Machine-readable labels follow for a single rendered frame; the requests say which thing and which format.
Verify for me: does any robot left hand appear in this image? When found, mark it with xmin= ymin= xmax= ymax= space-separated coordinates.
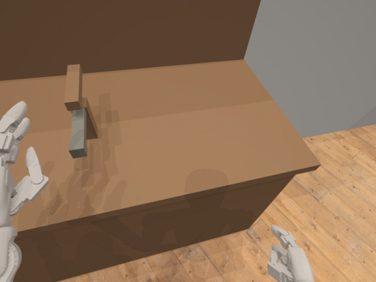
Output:
xmin=0 ymin=101 xmax=49 ymax=227

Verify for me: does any tap lever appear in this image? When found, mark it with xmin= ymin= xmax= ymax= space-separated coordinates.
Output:
xmin=69 ymin=108 xmax=88 ymax=159

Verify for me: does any robot left forearm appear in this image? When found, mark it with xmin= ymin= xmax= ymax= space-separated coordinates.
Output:
xmin=0 ymin=227 xmax=22 ymax=282

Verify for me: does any counter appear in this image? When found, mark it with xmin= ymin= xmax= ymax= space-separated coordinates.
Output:
xmin=0 ymin=0 xmax=321 ymax=282

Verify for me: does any robot right hand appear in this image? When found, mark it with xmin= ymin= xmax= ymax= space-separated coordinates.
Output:
xmin=267 ymin=224 xmax=315 ymax=282

